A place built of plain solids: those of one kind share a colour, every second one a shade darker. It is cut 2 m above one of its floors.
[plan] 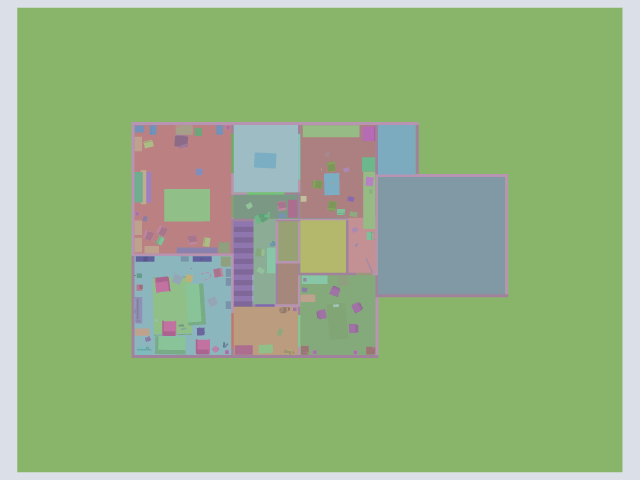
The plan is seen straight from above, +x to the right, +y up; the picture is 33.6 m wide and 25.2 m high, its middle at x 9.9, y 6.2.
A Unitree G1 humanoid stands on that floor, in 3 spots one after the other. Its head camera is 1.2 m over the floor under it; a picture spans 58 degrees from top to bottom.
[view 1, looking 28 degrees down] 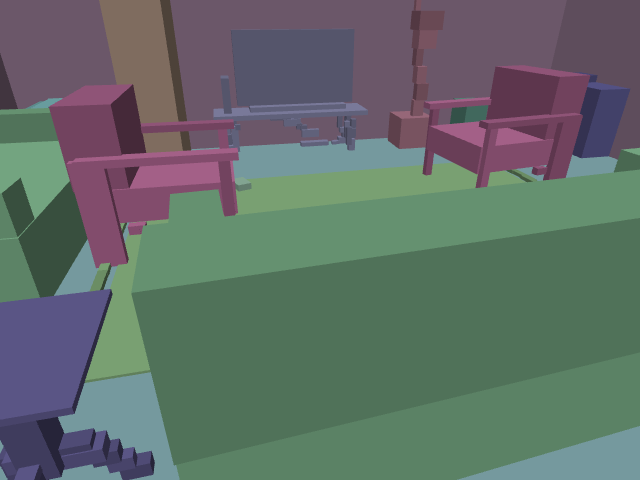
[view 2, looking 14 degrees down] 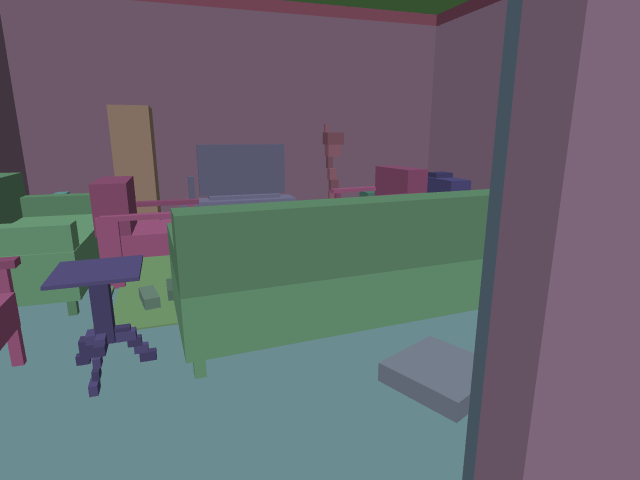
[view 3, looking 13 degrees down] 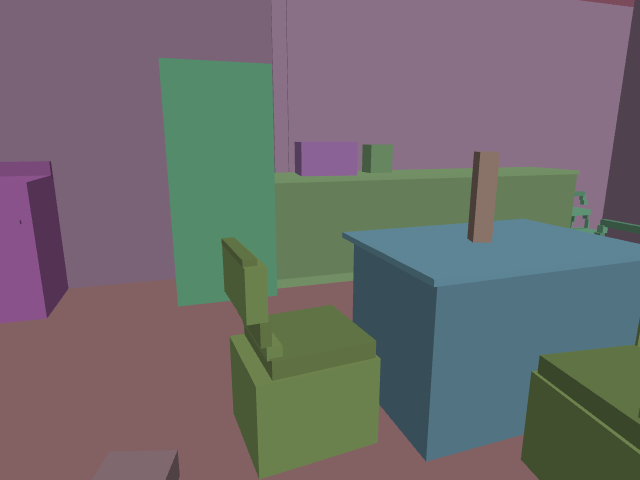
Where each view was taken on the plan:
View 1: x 4.47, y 1.93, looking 168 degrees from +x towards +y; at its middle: sofa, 0.76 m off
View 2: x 5.89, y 1.80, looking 162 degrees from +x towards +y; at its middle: sofa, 2.19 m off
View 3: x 8.93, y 10.47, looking -18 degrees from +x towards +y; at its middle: counter_run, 3.53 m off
